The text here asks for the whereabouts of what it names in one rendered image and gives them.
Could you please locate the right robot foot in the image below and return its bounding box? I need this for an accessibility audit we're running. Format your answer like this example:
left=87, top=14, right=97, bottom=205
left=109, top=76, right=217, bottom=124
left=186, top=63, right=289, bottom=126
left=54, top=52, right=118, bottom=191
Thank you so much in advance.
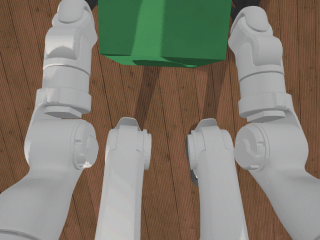
left=185, top=132, right=199, bottom=187

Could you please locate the robot right forearm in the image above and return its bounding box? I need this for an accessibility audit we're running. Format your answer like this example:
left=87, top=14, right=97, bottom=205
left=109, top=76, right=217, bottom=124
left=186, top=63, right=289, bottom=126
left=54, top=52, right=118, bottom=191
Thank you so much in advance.
left=228, top=6, right=309, bottom=153

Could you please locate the robot left shin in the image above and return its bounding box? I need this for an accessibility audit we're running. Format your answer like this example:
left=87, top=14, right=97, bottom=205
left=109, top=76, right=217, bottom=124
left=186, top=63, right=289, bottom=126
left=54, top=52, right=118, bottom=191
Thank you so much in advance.
left=105, top=117, right=141, bottom=163

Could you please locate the carton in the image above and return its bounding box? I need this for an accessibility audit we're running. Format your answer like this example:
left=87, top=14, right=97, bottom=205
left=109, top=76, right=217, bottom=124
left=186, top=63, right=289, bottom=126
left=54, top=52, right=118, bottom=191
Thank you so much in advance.
left=98, top=0, right=232, bottom=68

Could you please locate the robot left forearm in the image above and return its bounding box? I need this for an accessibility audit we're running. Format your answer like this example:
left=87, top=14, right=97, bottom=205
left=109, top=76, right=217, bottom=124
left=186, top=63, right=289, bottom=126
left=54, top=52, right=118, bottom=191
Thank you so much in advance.
left=24, top=0, right=98, bottom=163

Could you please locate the left robot upper arm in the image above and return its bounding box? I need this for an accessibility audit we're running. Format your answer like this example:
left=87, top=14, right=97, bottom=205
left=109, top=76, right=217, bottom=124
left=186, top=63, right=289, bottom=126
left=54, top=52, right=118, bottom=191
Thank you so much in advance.
left=0, top=119, right=99, bottom=240

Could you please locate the robot right hand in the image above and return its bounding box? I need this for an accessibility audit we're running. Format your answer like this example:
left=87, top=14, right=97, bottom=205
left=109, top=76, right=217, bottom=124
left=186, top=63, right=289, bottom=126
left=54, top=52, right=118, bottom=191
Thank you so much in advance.
left=230, top=0, right=261, bottom=23

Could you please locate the right robot upper arm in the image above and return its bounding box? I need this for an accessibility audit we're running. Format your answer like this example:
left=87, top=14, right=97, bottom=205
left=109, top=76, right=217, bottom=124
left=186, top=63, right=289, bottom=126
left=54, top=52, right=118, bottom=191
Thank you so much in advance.
left=233, top=122, right=320, bottom=240

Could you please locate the robot left hand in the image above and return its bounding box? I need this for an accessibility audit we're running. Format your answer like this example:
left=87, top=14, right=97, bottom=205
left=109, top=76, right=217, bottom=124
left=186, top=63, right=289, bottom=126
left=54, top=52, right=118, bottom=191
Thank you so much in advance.
left=85, top=0, right=98, bottom=11

